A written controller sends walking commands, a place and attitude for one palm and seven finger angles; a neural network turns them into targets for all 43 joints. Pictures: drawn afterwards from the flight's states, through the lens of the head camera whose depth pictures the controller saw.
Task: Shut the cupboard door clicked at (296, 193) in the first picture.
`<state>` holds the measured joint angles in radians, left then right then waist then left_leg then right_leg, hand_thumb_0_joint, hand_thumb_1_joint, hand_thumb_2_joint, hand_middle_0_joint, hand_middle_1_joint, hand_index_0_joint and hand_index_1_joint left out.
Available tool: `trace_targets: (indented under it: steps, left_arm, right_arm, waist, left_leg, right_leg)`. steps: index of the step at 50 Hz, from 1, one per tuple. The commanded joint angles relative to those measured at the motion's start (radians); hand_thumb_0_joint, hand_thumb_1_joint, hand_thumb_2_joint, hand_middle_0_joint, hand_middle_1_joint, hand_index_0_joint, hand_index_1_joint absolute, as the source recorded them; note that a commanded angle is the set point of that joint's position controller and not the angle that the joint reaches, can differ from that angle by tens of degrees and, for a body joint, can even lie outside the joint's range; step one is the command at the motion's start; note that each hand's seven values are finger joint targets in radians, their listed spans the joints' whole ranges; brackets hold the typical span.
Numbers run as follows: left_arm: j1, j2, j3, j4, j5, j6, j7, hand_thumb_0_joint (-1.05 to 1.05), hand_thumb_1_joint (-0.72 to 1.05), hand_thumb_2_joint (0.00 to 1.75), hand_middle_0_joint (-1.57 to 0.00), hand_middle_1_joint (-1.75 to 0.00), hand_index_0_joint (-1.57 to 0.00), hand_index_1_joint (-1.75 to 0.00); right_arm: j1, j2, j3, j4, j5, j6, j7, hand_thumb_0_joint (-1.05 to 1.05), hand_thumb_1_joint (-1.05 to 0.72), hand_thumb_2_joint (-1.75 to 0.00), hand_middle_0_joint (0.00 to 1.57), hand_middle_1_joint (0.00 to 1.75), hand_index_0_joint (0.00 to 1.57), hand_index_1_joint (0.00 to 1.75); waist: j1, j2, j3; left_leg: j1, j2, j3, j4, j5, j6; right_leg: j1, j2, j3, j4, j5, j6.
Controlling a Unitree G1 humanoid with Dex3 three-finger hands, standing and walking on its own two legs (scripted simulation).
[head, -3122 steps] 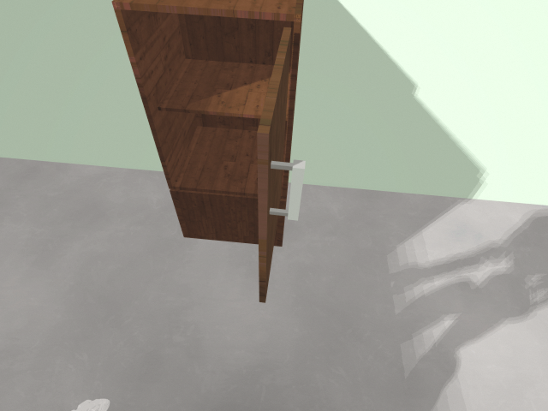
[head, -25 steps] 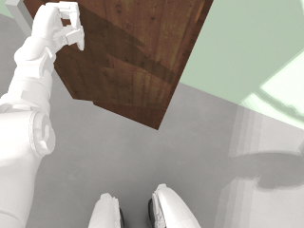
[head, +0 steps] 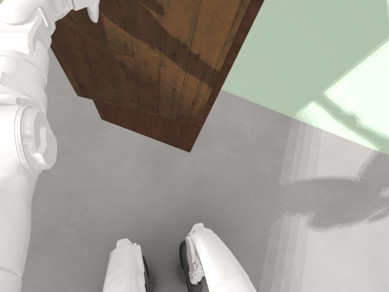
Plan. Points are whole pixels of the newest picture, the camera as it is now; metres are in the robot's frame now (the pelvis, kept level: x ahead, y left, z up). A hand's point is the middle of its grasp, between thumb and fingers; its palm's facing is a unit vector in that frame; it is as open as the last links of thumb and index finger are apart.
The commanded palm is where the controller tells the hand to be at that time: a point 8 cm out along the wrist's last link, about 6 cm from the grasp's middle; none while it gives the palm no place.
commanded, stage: pull the fist back off the door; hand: left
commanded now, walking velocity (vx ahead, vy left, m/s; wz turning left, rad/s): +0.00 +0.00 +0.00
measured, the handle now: out of the picture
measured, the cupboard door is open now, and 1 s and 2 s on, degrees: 8 3 3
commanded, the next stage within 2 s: draw the hand back to the body in 0.86 s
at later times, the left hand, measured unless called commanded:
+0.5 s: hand (101, 0) +0.59 +0.06 +0.13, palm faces +0.09 -1.00 -0.01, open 3.1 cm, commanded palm +0.55 +0.10 +0.12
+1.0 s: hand (110, 33) +0.52 +0.05 +0.13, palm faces +0.07 -1.00 -0.03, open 3.1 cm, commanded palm +0.49 +0.10 +0.13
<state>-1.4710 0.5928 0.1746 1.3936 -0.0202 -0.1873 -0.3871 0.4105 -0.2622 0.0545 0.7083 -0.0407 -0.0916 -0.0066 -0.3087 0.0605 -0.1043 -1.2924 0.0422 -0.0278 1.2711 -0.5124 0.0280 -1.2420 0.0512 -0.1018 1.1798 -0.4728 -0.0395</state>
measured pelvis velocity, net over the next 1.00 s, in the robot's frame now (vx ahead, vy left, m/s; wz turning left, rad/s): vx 0.02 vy -0.02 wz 0.04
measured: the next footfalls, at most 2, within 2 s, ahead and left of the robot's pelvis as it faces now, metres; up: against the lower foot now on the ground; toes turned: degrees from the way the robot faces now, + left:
none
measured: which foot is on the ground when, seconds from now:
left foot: down 0.00-1.00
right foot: down 0.00-1.00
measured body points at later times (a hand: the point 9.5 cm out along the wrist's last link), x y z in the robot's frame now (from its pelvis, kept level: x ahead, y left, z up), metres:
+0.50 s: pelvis +0.03 -0.01 +0.04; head +0.18 -0.01 +0.47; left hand +0.58 +0.11 +0.13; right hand -0.04 -0.24 -0.07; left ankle +0.03 +0.10 -0.62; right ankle +0.03 -0.10 -0.62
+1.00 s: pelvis +0.02 -0.02 +0.04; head +0.13 -0.01 +0.48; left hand +0.51 +0.10 +0.13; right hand +0.08 -0.27 -0.08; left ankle +0.03 +0.10 -0.62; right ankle +0.03 -0.10 -0.62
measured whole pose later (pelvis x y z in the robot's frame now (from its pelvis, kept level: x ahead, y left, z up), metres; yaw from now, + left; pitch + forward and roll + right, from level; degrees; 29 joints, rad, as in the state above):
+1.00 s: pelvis +0.02 -0.02 +0.04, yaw +2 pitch +21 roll -1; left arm -0.94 0.15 0.18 1.17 0.01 -0.48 0.21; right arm 0.32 -0.23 -0.01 0.64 -0.06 0.02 0.08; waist -0.16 0.04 -0.14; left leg -0.94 0.02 0.01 1.04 -0.47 0.01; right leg -0.93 0.03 -0.06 1.03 -0.47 -0.05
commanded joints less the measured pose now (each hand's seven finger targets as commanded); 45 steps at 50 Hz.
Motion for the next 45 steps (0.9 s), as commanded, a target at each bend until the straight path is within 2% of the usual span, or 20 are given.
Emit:
trace_targets:
  steps: [1, 3, 4, 5, 7, 9, 12, 14, 17, 18, 22, 24, 27, 31, 35, 37, 39, 42, 44, 45]
  left_arm:
    - [-0.567, -0.007, 0.161, -0.221, -0.045, -0.039, 0.299, 0.0, 0.9, 0.9, -1.3, -1.5, -1.3, -1.5]
    - [-0.534, -0.068, 0.191, -0.204, -0.013, -0.052, 0.474, 0.0, 0.9, 0.9, -1.3, -1.5, -1.3, -1.5]
    - [-0.539, -0.099, 0.182, -0.233, 0.024, -0.074, 0.56, 0.0, 0.9, 0.9, -1.3, -1.5, -1.3, -1.5]
    - [-0.554, -0.077, 0.19, -0.271, 0.083, -0.114, 0.642, 0.0, 0.9, 0.9, -1.3, -1.5, -1.3, -1.5]
    - [-0.534, -0.072, 0.135, -0.261, 0.188, -0.166, 0.701, 0.0, 0.9, 0.9, -1.3, -1.5, -1.3, -1.5]
    - [-0.519, -0.038, 0.125, -0.274, 0.217, -0.196, 0.682, 0.0, 0.9, 0.9, -1.3, -1.5, -1.3, -1.5]
    - [-0.437, -0.002, 0.153, -0.303, 0.174, -0.196, 0.613, 0.0, 0.9, 0.9, -1.3, -1.5, -1.3, -1.5]
    - [-0.347, -0.009, 0.177, -0.312, 0.131, -0.19, 0.581, 0.0, 0.9, 0.9, -1.3, -1.5, -1.3, -1.5]
    - [-0.266, -0.071, 0.165, -0.352, 0.08, -0.208, 0.569, 0.0, 0.9, 0.9, -1.3, -1.5, -1.3, -1.5]
    - [-0.246, -0.085, 0.163, -0.365, 0.072, -0.226, 0.57, 0.0, 0.9, 0.9, -1.3, -1.5, -1.3, -1.5]
    - [-0.122, -0.143, 0.142, -0.36, 0.056, -0.28, 0.571, 0.0, 0.9, 0.9, -1.3, -1.5, -1.3, -1.5]
    - [-0.059, -0.178, 0.119, -0.356, 0.06, -0.3, 0.567, 0.0, 0.9, 0.9, -1.3, -1.5, -1.3, -1.5]
    - [-0.021, -0.246, 0.064, -0.359, 0.051, -0.308, 0.557, 0.0, 0.9, 0.9, -1.3, -1.5, -1.3, -1.5]
    - [0.013, -0.299, 0.038, -0.418, 0.023, -0.332, 0.557, 0.0, 0.9, 0.9, -1.3, -1.5, -1.3, -1.5]
    - [0.031, -0.332, 0.002, -0.514, 0.029, -0.37, 0.571, 0.0, 0.9, 0.9, -1.3, -1.5, -1.3, -1.5]
    - [0.066, -0.36, -0.018, -0.521, 0.029, -0.375, 0.579, 0.0, 0.9, 0.9, -1.3, -1.5, -1.3, -1.5]
    - [0.091, -0.334, 0.005, -0.517, 0.03, -0.376, 0.588, 0.0, 0.9, 0.9, -1.3, -1.5, -1.3, -1.5]
    - [0.044, -0.339, -0.012, -0.492, 0.038, -0.366, 0.599, 0.0, 0.9, 0.9, -1.3, -1.5, -1.3, -1.5]
    - [0.029, -0.296, 0.02, -0.482, 0.039, -0.372, 0.608, 0.0, 0.9, 0.9, -1.3, -1.5, -1.3, -1.5]
    - [0.026, -0.312, 0.011, -0.471, 0.034, -0.37, 0.607, 0.0, 0.9, 0.9, -1.3, -1.5, -1.3, -1.5]
  right_arm:
    - [0.305, -0.187, -0.064, -0.04, -0.028, -0.011, 0.024, 0.0, -0.9, -0.9, 0.2, 0.3, 0.2, 0.3]
    - [0.328, -0.184, -0.075, -0.043, -0.058, 0.0, 0.06, 0.0, -0.9, -0.9, 0.2, 0.3, 0.2, 0.3]
    - [0.324, -0.178, -0.079, -0.051, -0.073, 0.005, 0.078, 0.0, -0.9, -0.9, 0.2, 0.3, 0.2, 0.3]
    - [0.332, -0.174, -0.081, -0.05, -0.093, 0.008, 0.096, 0.0, -0.9, -0.9, 0.2, 0.3, 0.2, 0.3]
    - [0.346, -0.179, -0.096, -0.039, -0.103, 0.023, 0.127, 0.0, -0.9, -0.9, 0.2, 0.3, 0.2, 0.3]
    - [0.351, -0.185, -0.104, -0.041, -0.097, 0.042, 0.137, 0.0, -0.9, -0.9, 0.2, 0.3, 0.2, 0.3]
    - [0.344, -0.184, -0.106, -0.061, -0.072, 0.067, 0.133, 0.0, -0.9, -0.9, 0.2, 0.3, 0.2, 0.3]
    - [0.341, -0.177, -0.104, -0.077, -0.059, 0.08, 0.126, 0.0, -0.9, -0.9, 0.2, 0.3, 0.2, 0.3]
    - [0.326, -0.165, -0.107, -0.088, -0.05, 0.088, 0.12, 0.0, -0.9, -0.9, 0.2, 0.3, 0.2, 0.3]
    - [0.325, -0.163, -0.106, -0.089, -0.051, 0.088, 0.118, 0.0, -0.9, -0.9, 0.2, 0.3, 0.2, 0.3]
    - [0.304, -0.154, -0.117, -0.081, -0.045, 0.088, 0.118, 0.0, -0.9, -0.9, 0.2, 0.3, 0.2, 0.3]
    - [0.294, -0.151, -0.122, -0.08, -0.04, 0.091, 0.116, 0.0, -0.9, -0.9, 0.2, 0.3, 0.2, 0.3]
    - [0.269, -0.147, -0.129, -0.08, -0.034, 0.098, 0.116, 0.0, -0.9, -0.9, 0.2, 0.3, 0.2, 0.3]
    - [0.226, -0.142, -0.136, -0.087, -0.026, 0.103, 0.109, 0.0, -0.9, -0.9, 0.2, 0.3, 0.2, 0.3]
    - [0.189, -0.134, -0.142, -0.095, -0.026, 0.106, 0.104, 0.0, -0.9, -0.9, 0.2, 0.3, 0.2, 0.3]
    - [0.166, -0.13, -0.143, -0.097, -0.023, 0.107, 0.103, 0.0, -0.9, -0.9, 0.2, 0.3, 0.2, 0.3]
    - [0.154, -0.133, -0.143, -0.099, -0.02, 0.111, 0.097, 0.0, -0.9, -0.9, 0.2, 0.3, 0.2, 0.3]
    - [0.129, -0.128, -0.137, -0.097, -0.017, 0.115, 0.087, 0.0, -0.9, -0.9, 0.2, 0.3, 0.2, 0.3]
    - [0.118, -0.13, -0.133, -0.098, -0.016, 0.114, 0.078, 0.0, -0.9, -0.9, 0.2, 0.3, 0.2, 0.3]
    - [0.11, -0.126, -0.129, -0.1, -0.018, 0.112, 0.076, 0.0, -0.9, -0.9, 0.2, 0.3, 0.2, 0.3]
  waist:
    - [-0.054, 0.266, -0.63]
    - [-0.061, 0.18, -0.604]
    - [-0.061, 0.198, -0.607]
    - [-0.052, 0.215, -0.627]
    - [-0.062, 0.204, -0.643]
    - [-0.055, 0.206, -0.688]
    - [-0.014, 0.185, -0.736]
    - [0.016, 0.166, -0.733]
    - [0.024, 0.088, -0.659]
    - [0.034, 0.095, -0.648]
    - [0.044, 0.008, -0.543]
    - [0.059, 0.014, -0.523]
    - [0.059, 0.0, -0.486]
    - [0.075, 0.014, -0.506]
    - [0.099, 0.054, -0.56]
    - [0.1, 0.023, -0.549]
    - [0.11, -0.007, -0.543]
    - [0.089, -0.06, -0.482]
    - [0.094, -0.048, -0.494]
    - [0.093, -0.048, -0.49]
  left_leg:
    - [0.613, 0.011, -0.129, -0.127, 0.393, -0.001]
    - [0.595, 0.01, -0.137, -0.141, 0.395, -0.004]
    - [0.584, 0.007, -0.118, -0.132, 0.392, -0.005]
    - [0.582, 0.005, -0.11, -0.122, 0.409, -0.009]
    - [0.586, 0.001, -0.098, -0.121, 0.428, -0.01]
    - [0.602, -0.008, -0.084, -0.133, 0.462, -0.007]
    - [0.604, -0.02, -0.057, -0.173, 0.471, -0.004]
    - [0.607, -0.024, -0.045, -0.196, 0.492, -0.004]
    - [0.574, -0.028, -0.022, -0.232, 0.455, 0.002]
    - [0.588, -0.03, -0.021, -0.242, 0.463, 0.001]
    - [0.527, -0.041, 0.009, -0.264, 0.415, 0.006]
    - [0.557, -0.044, 0.013, -0.273, 0.434, 0.003]
    - [0.567, -0.048, 0.017, -0.284, 0.414, 0.002]
    - [0.627, -0.05, 0.02, -0.28, 0.45, -0.001]
    - [0.698, -0.05, 0.017, -0.28, 0.5, -0.007]
    - [0.694, -0.05, 0.021, -0.283, 0.486, -0.005]
    - [0.68, -0.051, 0.023, -0.289, 0.474, -0.003]
    - [0.62, -0.057, 0.028, -0.298, 0.386, 0.003]
    - [0.611, -0.06, 0.028, -0.3, 0.374, 0.003]
    - [0.601, -0.062, 0.028, -0.298, 0.363, 0.004]
  right_leg:
    - [0.095, 0.005, 0.049, -0.141, 0.231, 0.008]
    - [0.106, 0.003, 0.038, -0.146, 0.234, 0.022]
    - [0.1, 0.001, 0.04, -0.15, 0.235, 0.026]
    - [0.101, -0.001, 0.04, -0.141, 0.245, 0.027]
    - [0.131, -0.001, 0.043, -0.147, 0.261, 0.027]
    - [0.207, 0.002, 0.054, -0.16, 0.312, 0.022]
    - [0.363, 0.004, 0.068, -0.188, 0.394, 0.019]
    - [0.428, 0.006, 0.072, -0.202, 0.442, 0.018]
    - [0.499, 0.007, 0.079, -0.241, 0.465, 0.026]
    - [0.502, 0.007, 0.08, -0.245, 0.475, 0.023]
    - [0.56, 0.001, 0.096, -0.276, 0.494, 0.03]
    - [0.552, -0.002, 0.094, -0.276, 0.509, 0.027]
    - [0.549, -0.005, 0.094, -0.288, 0.494, 0.027]
    - [0.544, -0.01, 0.093, -0.284, 0.52, 0.027]
    - [0.55, -0.015, 0.089, -0.263, 0.548, 0.024]
    - [0.557, -0.016, 0.089, -0.267, 0.544, 0.027]
    - [0.576, -0.019, 0.094, -0.269, 0.546, 0.03]
    - [0.584, -0.021, 0.103, -0.288, 0.496, 0.037]
    - [0.594, -0.025, 0.113, -0.288, 0.49, 0.037]
    - [0.595, -0.025, 0.113, -0.286, 0.484, 0.037]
